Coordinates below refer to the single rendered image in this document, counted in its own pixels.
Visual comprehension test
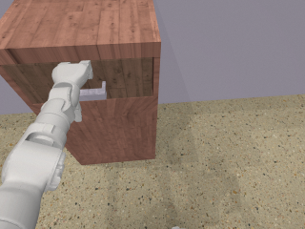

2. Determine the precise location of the handle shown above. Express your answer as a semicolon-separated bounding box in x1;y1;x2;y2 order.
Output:
79;81;107;101

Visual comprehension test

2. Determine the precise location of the robot left forearm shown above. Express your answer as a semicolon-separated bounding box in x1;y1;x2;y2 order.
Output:
1;79;80;183

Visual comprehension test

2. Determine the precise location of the drawer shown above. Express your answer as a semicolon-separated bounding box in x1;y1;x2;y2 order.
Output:
2;57;153;104

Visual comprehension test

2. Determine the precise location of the left robot upper arm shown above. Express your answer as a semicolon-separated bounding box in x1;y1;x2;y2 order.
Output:
0;140;66;229

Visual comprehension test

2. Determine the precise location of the cabinet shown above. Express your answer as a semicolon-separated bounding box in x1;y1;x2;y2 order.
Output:
0;0;161;165

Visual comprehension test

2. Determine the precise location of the left robot hand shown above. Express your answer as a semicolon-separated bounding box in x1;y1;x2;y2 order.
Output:
51;60;93;122

